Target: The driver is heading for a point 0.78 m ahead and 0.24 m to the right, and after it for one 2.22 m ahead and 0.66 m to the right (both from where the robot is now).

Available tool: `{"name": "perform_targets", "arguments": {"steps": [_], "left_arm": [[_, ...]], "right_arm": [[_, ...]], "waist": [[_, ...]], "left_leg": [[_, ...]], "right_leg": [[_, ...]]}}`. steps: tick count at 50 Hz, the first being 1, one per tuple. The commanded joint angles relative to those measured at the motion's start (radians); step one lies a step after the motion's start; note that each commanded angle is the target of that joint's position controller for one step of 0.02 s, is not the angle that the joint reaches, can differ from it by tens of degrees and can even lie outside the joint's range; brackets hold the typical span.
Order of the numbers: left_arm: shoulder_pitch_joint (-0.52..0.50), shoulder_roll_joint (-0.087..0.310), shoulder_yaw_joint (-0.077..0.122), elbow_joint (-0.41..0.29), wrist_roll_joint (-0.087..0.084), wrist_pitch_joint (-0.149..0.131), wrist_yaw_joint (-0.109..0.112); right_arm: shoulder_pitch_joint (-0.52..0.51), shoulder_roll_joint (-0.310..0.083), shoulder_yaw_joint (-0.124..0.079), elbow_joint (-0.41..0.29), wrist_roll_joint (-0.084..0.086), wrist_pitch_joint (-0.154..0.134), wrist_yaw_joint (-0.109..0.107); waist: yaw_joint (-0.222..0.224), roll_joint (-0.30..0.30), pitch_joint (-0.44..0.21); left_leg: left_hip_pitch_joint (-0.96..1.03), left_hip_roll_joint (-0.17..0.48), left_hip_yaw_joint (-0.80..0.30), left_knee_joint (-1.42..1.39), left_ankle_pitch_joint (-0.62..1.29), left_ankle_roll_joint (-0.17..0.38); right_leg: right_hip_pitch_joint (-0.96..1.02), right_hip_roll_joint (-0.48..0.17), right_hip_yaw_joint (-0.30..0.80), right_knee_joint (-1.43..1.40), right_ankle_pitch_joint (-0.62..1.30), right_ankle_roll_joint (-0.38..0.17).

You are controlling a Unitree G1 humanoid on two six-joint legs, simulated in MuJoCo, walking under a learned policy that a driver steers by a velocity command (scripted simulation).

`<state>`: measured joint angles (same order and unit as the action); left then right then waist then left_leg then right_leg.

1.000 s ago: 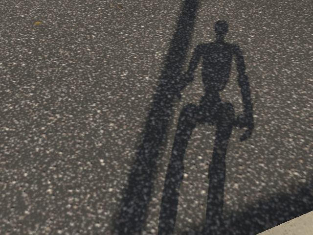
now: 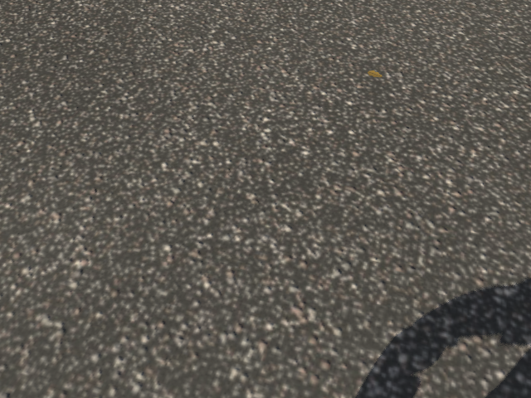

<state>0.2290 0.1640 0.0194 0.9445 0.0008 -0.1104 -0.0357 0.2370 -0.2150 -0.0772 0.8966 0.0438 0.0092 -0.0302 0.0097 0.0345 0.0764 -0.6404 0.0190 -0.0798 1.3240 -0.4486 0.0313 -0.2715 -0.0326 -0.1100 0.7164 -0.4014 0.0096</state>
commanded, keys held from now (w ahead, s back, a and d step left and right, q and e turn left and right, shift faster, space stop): w+e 1.00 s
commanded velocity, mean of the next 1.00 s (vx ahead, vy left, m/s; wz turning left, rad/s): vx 0.50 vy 0.00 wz -0.41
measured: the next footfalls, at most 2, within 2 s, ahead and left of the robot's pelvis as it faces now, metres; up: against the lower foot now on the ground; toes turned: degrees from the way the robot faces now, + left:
left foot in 0.16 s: +0.28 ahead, +0.15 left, +0.00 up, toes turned -1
right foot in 0.70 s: +0.57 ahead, -0.12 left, +0.00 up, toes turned -23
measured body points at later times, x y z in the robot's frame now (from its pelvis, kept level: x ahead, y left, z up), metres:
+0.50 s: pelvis +0.31 +0.06 +0.03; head +0.32 +0.07 +0.48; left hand +0.52 +0.27 -0.09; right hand +0.23 -0.18 -0.11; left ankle +0.24 +0.15 -0.71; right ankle +0.43 -0.14 -0.65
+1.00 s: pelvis +0.59 -0.05 +0.03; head +0.62 -0.07 +0.48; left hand +0.77 +0.17 -0.09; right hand +0.65 -0.37 -0.06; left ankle +0.83 +0.04 -0.66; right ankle +0.53 -0.10 -0.71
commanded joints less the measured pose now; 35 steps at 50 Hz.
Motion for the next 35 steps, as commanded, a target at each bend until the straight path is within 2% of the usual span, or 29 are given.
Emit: {"name": "perform_targets", "arguments": {"steps": [1,2,3,4,5,6,7,8,9,10,11,12,13,15,17,20,23,25,28,29,31,32,33,34,35], "left_arm": [[-0.086,0.231,0.058,-0.044,-0.013,-0.006,0.036],[-0.070,0.232,0.066,-0.033,-0.014,-0.001,0.050],[-0.033,0.238,0.073,-0.014,-0.027,0.003,0.059],[-0.013,0.246,0.078,0.004,-0.043,0.008,0.063],[-0.013,0.245,0.081,0.017,-0.055,0.010,0.064],[-0.009,0.225,0.077,0.027,-0.059,0.012,0.062],[-0.015,0.187,0.066,0.035,-0.053,0.013,0.057],[-0.008,0.122,0.046,0.022,-0.018,0.018,0.048],[0.120,0.020,0.028,0.017,-0.019,0.003,0.044],[0.079,0.104,0.050,0.018,-0.060,-0.007,0.042],[-0.007,0.153,0.062,-0.008,-0.072,-0.012,0.043],[-0.044,0.154,0.066,-0.011,-0.060,-0.006,0.051],[-0.040,0.156,0.077,0.004,-0.044,0.006,0.058],[0.005,0.138,0.085,0.018,-0.047,0.027,0.046],[-0.018,0.113,0.085,0.010,-0.048,0.040,0.039],[-0.091,0.097,0.081,-0.024,-0.036,0.048,0.026],[-0.183,0.083,0.069,-0.063,-0.032,0.048,0.012],[-0.254,0.074,0.060,-0.092,-0.027,0.050,0.002],[-0.328,0.069,0.051,-0.132,-0.029,0.054,-0.016],[-0.339,0.072,0.051,-0.143,-0.030,0.055,-0.024],[-0.327,0.096,0.061,-0.160,-0.029,0.055,-0.037],[-0.290,0.117,0.070,-0.161,-0.029,0.057,-0.041],[-0.205,0.149,0.085,-0.150,-0.030,0.059,-0.042],[-0.064,0.201,0.110,-0.121,-0.031,0.061,-0.037],[0.086,0.268,0.142,-0.092,-0.025,0.068,-0.017]], "right_arm": [[0.033,-0.050,-0.003,-0.063,-0.047,-0.027,0.010],[0.005,-0.043,-0.002,-0.054,-0.039,-0.050,0.025],[-0.024,-0.045,-0.006,-0.048,-0.032,-0.064,0.036],[-0.033,-0.040,-0.009,-0.046,-0.028,-0.072,0.043],[-0.009,-0.049,-0.017,-0.033,-0.029,-0.078,0.044],[0.063,-0.077,-0.034,-0.002,-0.035,-0.081,0.039],[0.175,-0.119,-0.057,0.030,-0.038,-0.081,0.034],[0.294,-0.199,-0.078,0.041,-0.042,-0.080,0.021],[0.314,-0.252,-0.071,0.036,-0.058,-0.091,0.026],[0.287,-0.205,-0.057,0.045,-0.051,-0.102,0.035],[0.193,-0.163,-0.044,0.025,-0.038,-0.113,0.036],[0.097,-0.123,-0.030,0.008,-0.041,-0.118,0.037],[0.047,-0.081,-0.017,0.006,-0.049,-0.125,0.039],[0.058,-0.038,-0.004,0.032,-0.058,-0.133,0.036],[0.086,-0.060,-0.006,0.053,-0.055,-0.135,0.025],[0.104,-0.099,-0.013,0.068,-0.062,-0.130,0.005],[0.091,-0.109,-0.013,0.071,-0.059,-0.124,-0.006],[0.119,-0.117,-0.015,0.084,-0.052,-0.121,-0.012],[0.176,-0.125,-0.019,0.109,-0.044,-0.106,-0.015],[0.182,-0.131,-0.021,0.113,-0.043,-0.099,-0.015],[0.167,-0.158,-0.028,0.104,-0.037,-0.087,-0.020],[0.156,-0.176,-0.032,0.097,-0.033,-0.079,-0.025],[0.132,-0.197,-0.036,0.086,-0.033,-0.072,-0.028],[0.097,-0.210,-0.037,0.075,-0.029,-0.071,-0.025],[0.073,-0.208,-0.036,0.058,-0.033,-0.082,-0.020]], "waist": [[-0.034,-0.170,0.031],[-0.018,-0.157,-0.014],[-0.006,-0.134,-0.048],[-0.017,-0.113,-0.069],[-0.049,-0.093,-0.093],[-0.090,-0.080,-0.132],[-0.154,-0.064,-0.194],[-0.195,0.087,-0.286],[-0.115,0.301,-0.376],[-0.121,0.218,-0.328],[-0.111,0.147,-0.193],[-0.084,0.076,-0.135],[-0.057,0.069,-0.105],[-0.025,0.083,-0.118],[-0.017,0.042,-0.101],[-0.019,0.009,-0.076],[-0.029,0.014,-0.039],[-0.050,0.012,-0.016],[-0.071,0.011,0.014],[-0.067,0.021,0.016],[-0.035,0.055,-0.015],[-0.006,0.081,-0.044],[0.044,0.109,-0.085],[0.121,0.104,-0.153],[0.196,0.043,-0.229]], "left_leg": [[0.098,0.099,0.032,-0.360,0.229,-0.005],[0.218,0.056,0.084,-0.494,0.319,-0.001],[0.276,0.010,0.130,-0.559,0.361,-0.006],[0.300,-0.008,0.140,-0.641,0.390,-0.003],[0.357,-0.029,0.153,-0.732,0.424,0.008],[0.460,-0.055,0.169,-0.775,0.421,0.023],[0.607,-0.039,0.150,-0.767,0.417,0.045],[0.776,0.169,-0.110,-0.802,0.354,0.096],[0.911,0.371,-0.573,-0.956,0.329,0.254],[0.865,0.390,-0.654,-1.056,0.122,0.274],[0.768,0.365,-0.494,-1.050,0.102,0.230],[0.657,0.322,-0.353,-1.056,0.194,0.187],[0.583,0.276,-0.236,-1.071,0.292,0.153],[0.566,0.241,-0.106,-1.096,0.429,0.123],[0.586,0.241,-0.026,-1.111,0.553,0.116],[0.611,0.256,0.053,-1.140,0.629,0.119],[0.580,0.229,0.159,-1.172,0.621,0.101],[0.589,0.226,0.213,-1.182,0.639,0.091],[0.684,0.245,0.270,-1.143,0.734,0.079],[0.714,0.251,0.287,-1.114,0.812,0.076],[0.754,0.259,0.318,-1.014,1.123,0.065],[0.772,0.264,0.325,-0.938,1.286,0.060],[0.763,0.268,0.325,-0.816,1.395,0.055],[0.708,0.248,0.326,-0.632,1.381,0.040],[0.494,0.201,0.319,-0.346,1.100,-0.002]], "right_leg": [[-0.185,-0.225,0.211,-0.457,0.411,-0.171],[-0.186,-0.175,0.147,-0.439,0.434,-0.155],[-0.129,-0.174,0.138,-0.424,0.451,-0.163],[-0.056,-0.187,0.149,-0.404,0.458,-0.165],[0.000,-0.187,0.154,-0.361,0.489,-0.155],[0.028,-0.168,0.142,-0.268,0.574,-0.136],[-0.002,-0.132,0.106,-0.102,0.598,-0.098],[-0.147,-0.059,0.058,0.233,0.283,-0.035],[-0.360,0.080,0.185,0.522,-0.201,-0.015],[-0.480,0.057,0.262,0.647,-0.174,-0.025],[-0.552,0.002,0.246,0.649,-0.084,-0.052],[-0.521,-0.046,0.229,0.597,0.026,-0.063],[-0.474,-0.068,0.233,0.545,0.096,-0.068],[-0.410,-0.087,0.241,0.484,0.177,-0.077],[-0.446,-0.085,0.233,0.420,0.213,-0.076],[-0.518,-0.079,0.231,0.301,0.315,-0.058],[-0.488,-0.065,0.178,0.109,0.444,-0.054],[-0.462,-0.055,0.124,0.019,0.494,-0.059],[-0.474,-0.036,0.069,-0.057,0.466,-0.082],[-0.464,-0.024,0.046,-0.071,0.431,-0.093],[-0.377,0.029,-0.014,-0.077,0.341,-0.127],[-0.315,0.061,-0.038,-0.067,0.286,-0.145],[-0.211,0.089,-0.048,-0.063,0.237,-0.167],[-0.017,0.115,-0.038,-0.131,0.278,-0.201],[0.272,0.052,0.114,-0.206,0.308,-0.252]]}}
